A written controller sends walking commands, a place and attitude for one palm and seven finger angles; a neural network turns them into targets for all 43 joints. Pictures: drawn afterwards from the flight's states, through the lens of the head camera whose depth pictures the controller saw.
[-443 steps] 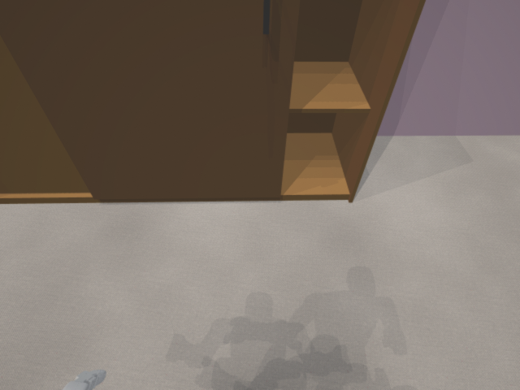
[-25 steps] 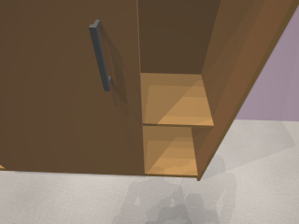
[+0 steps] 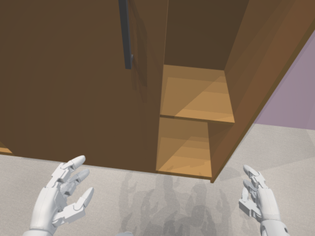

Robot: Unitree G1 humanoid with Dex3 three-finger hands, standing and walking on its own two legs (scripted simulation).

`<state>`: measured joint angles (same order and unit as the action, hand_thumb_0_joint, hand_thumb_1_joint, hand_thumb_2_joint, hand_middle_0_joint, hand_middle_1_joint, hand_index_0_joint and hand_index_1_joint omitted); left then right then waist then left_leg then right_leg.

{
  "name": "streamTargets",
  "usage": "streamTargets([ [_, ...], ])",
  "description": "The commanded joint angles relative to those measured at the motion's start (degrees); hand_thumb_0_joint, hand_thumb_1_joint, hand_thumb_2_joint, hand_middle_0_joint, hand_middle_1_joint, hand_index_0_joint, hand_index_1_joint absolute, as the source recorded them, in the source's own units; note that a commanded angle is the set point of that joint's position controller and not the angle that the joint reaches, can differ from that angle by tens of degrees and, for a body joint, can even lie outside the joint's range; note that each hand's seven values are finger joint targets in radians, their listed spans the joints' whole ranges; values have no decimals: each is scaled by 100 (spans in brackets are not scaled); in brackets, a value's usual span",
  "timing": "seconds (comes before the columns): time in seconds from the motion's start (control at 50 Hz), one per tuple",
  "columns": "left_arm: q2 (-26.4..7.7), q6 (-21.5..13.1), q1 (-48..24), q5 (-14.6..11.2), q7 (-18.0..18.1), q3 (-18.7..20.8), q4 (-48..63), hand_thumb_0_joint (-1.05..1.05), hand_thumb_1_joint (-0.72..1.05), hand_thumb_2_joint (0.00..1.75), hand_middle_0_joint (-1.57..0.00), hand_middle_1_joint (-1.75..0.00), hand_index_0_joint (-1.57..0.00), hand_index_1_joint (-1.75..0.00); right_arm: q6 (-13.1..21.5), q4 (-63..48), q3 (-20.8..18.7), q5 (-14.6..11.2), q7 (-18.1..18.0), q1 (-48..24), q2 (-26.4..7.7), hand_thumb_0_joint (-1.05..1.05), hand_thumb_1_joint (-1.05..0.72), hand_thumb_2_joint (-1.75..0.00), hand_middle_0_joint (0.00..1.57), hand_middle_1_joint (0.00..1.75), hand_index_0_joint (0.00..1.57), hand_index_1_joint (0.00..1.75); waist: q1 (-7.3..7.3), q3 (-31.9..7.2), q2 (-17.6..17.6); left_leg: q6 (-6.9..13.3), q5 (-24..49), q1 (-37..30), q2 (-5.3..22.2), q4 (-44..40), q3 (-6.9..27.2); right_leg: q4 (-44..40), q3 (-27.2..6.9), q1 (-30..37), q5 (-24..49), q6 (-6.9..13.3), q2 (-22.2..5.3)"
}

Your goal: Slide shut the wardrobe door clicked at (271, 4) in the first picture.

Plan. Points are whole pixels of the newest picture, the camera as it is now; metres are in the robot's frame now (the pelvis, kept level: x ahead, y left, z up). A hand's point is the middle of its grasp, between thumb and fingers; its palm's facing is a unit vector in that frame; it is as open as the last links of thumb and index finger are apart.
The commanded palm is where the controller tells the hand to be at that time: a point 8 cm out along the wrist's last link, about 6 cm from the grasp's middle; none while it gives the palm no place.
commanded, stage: raise the hand with hooked fingers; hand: left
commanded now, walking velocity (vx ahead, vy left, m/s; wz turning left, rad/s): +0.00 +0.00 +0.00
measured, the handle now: (127, 31) +0.57 +0.16 +0.24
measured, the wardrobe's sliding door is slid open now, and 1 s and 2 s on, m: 0.36 0.36 0.36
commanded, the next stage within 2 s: move the hooked fingers beside the handle in 1.62 s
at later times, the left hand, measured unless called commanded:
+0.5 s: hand (48, 147) +0.24 +0.25 +0.15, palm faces +0.10 -0.99 -0.09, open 11.9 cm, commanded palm +0.21 +0.29 +0.15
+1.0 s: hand (19, 98) +0.28 +0.29 +0.23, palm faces +0.09 -0.99 -0.10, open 13.9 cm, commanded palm +0.25 +0.33 +0.24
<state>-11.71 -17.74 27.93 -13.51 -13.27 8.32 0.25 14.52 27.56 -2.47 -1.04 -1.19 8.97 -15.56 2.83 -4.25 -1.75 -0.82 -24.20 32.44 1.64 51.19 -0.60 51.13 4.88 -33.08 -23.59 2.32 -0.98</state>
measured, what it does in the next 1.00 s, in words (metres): stands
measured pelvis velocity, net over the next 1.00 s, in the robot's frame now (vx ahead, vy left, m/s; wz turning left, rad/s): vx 0.02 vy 0.01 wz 0.02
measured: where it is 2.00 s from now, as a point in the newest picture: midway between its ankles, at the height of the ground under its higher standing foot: outside the picture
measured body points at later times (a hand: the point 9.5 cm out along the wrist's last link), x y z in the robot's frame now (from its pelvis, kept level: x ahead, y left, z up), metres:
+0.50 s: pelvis +0.01 +0.02 +0.03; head +0.00 +0.01 +0.48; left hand +0.23 +0.30 +0.16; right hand +0.16 -0.23 -0.05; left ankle +0.02 +0.13 -0.69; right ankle +0.03 -0.09 -0.69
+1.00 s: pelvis +0.02 +0.01 +0.05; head +0.00 -0.01 +0.49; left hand +0.27 +0.34 +0.24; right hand +0.24 -0.18 -0.01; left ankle +0.02 +0.13 -0.69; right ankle +0.03 -0.09 -0.69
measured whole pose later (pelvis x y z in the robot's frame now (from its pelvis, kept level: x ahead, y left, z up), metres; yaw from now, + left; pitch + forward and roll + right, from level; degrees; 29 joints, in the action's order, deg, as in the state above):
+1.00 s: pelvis +0.02 +0.01 +0.05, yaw +1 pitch -4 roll -1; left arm -25.6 11.1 -5.4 -18.8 -24.8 25.8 -1.9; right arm 16.0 36.9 6.5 -3.2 -5.6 10.4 -14.3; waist 4.9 -0.6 3.5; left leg 0.1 -16.0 9.2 1.0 28.8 0.0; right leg 26.2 5.7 -8.3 -14.3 1.0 -0.4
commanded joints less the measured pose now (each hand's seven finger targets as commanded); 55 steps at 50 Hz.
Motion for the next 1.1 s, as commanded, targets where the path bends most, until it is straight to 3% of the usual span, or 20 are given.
streamTargets([
  [0.0,-769,-1052,-2115,-154,231,308,2591,0,32,65,-24,-68,-24,-68,377,-439,51,24,-144,152,-479,0,-90,-90,20,30,20,30,-527,-725,933,264,511,-604,-180,-678,186,-1119,-436,203,370,-55,104],
  [0.02,-713,-1094,-2427,-132,102,55,2563,0,29,64,-24,-69,-24,-69,421,-354,107,21,-181,135,-553,0,-90,-90,20,30,20,30,-665,-573,863,284,373,-616,-144,-661,247,-1150,-427,33,222,-73,137],
  [0.06,-677,-1007,-2519,-183,-246,-250,2174,0,25,62,-25,-72,-25,-72,566,-229,196,-56,-293,116,-595,0,-90,-90,20,30,20,30,-744,-303,688,291,-23,-564,-125,-787,337,-1335,-430,82,-168,-99,122],
  [0.12,-1031,-255,-2483,-202,-705,-27,1114,0,18,59,-25,-76,-25,-76,632,-105,269,-156,-424,77,-716,0,-90,-90,20,30,20,30,-678,-70,374,291,-366,-397,-135,-1010,414,-1668,-504,318,-558,-127,95],
  [0.22,-1871,1088,-1624,-473,-622,1528,492,0,6,54,-26,-84,-26,-84,531,-257,312,-151,-448,-299,-612,0,-90,-90,20,30,20,30,166,-785,59,216,342,-474,-182,-1372,353,-1866,-499,1479,-272,-129,-63],
  [0.24,-1614,1142,-1667,-617,-540,1463,951,0,4,53,-26,-86,-26,-86,518,-348,364,-145,-421,-372,-502,0,-90,-90,20,30,20,30,203,-825,229,201,565,-583,-204,-1439,295,-1842,-424,1594,32,-130,-75],
  [0.28,-1628,1110,-1750,-786,-280,1756,1464,0,-1,51,-27,-88,-27,-88,560,-331,358,-118,-354,-379,-452,0,-90,-90,20,30,20,30,247,-852,330,164,1029,-785,-171,-1544,250,-1763,-268,1755,713,-101,-8],
  [0.32,-1734,923,-1749,-743,-64,1905,1856,0,-6,49,-27,-92,-27,-92,650,-286,336,-54,-276,-259,-461,0,-90,-90,20,30,20,30,261,-901,368,151,1451,-970,-136,-1634,243,-1693,-171,1869,1262,-77,73],
  [0.38,-1408,655,-1968,-559,-69,1379,2016,0,-13,46,-27,-96,-27,-96,808,-151,296,-47,-195,-40,-547,0,-90,-90,20,30,20,30,-33,-553,619,162,1487,-1239,-109,-1741,191,-1767,-110,1575,1444,-100,102],
  [0.42,-1299,689,-2279,-496,-238,1079,1806,0,-17,44,-28,-99,-28,-99,874,-81,287,-72,-232,-4,-636,0,-90,-90,20,30,20,30,-181,-172,484,211,1255,-1282,-96,-1810,223,-1936,-126,1417,1233,-110,124],
  [0.44,-1435,757,-2496,-512,-343,1122,1692,0,-20,43,-28,-100,-28,-100,907,-11,269,-109,-280,20,-695,0,-90,-90,20,30,20,30,-204,-135,557,213,1038,-1314,-95,-1880,230,-2042,-172,1412,1019,-121,98],
  [0.5,-1794,1032,-2929,-554,-605,1373,1458,0,-27,40,-28,-105,-28,-105,951,63,257,-177,-462,-1,-761,0,-90,-90,20,30,20,30,-142,-250,469,250,791,-1526,-109,-2062,262,-2280,-223,1586,696,-135,76],
  [0.6,-2227,1247,-3528,-677,-682,1898,1731,0,-38,35,-29,-112,-29,-112,987,91,355,-166,-551,-169,-688,0,-90,-90,20,30,20,30,52,-669,815,215,1428,-2125,-126,-2319,337,-2346,-124,2143,1408,-81,95],
  [0.62,-2379,1294,-3569,-694,-672,2038,1668,0,-41,34,-29,-114,-29,-114,965,127,387,-137,-536,-159,-706,0,-90,-90,20,30,20,30,98,-640,834,199,1547,-2146,-134,-2336,341,-2388,-126,2228,1531,-67,123],
  [0.7,-2266,1516,-3877,-725,-776,1982,1304,0,-50,30,-30,-120,-30,-120,893,163,437,-158,-508,-242,-671,0,-90,-90,20,30,20,30,75,-377,754,168,1855,-2269,-115,-2504,323,-2455,-68,2310,1974,-59,144],
  [0.74,-2249,1791,-3998,-705,-896,1904,957,0,-50,30,-30,-120,-30,-120,798,177,472,-182,-498,-264,-662,0,-90,-90,20,30,20,30,63,-92,710,177,1826,-2218,-123,-2577,293,-2570,-84,2274,2007,-61,141],
  [0.82,-2528,2354,-4365,-636,-1073,2033,669,0,-50,30,-30,-120,-30,-120,583,102,509,-220,-503,-382,-678,0,-90,-90,20,30,20,30,104,-127,650,208,1814,-2284,-145,-2638,246,-2724,-147,2373,2013,-66,134],
  [0.96,-3149,2432,-5423,-692,-1138,2525,1211,0,-50,30,-30,-120,-30,-120,422,-30,584,-223,-487,-590,-583,0,-90,-90,20,30,20,30,95,-896,641,236,2262,-2805,-183,-2683,261,-2832,-149,2797,2427,-62,148],
  [1.02,-3231,2525,-5606,-651,-1175,2533,898,0,-50,30,-30,-120,-30,-120,366,24,604,-233,-485,-618,-594,0,-90,-90,20,30,20,30,100,-658,915,223,2205,-2801,-193,-2760,249,-2947,-159,2721,2341,-38,159],
  [1.08,-3280,2812,-5746,-598,-1281,2443,265,0,-50,30,-30,-120,-30,-120,295,101,582,-289,-498,-594,-676,0,-90,-90,20,30,20,30,55,-301,722,244,2020,-2639,-171,-2878,257,-3047,-144,2574,2172,-49,123],
])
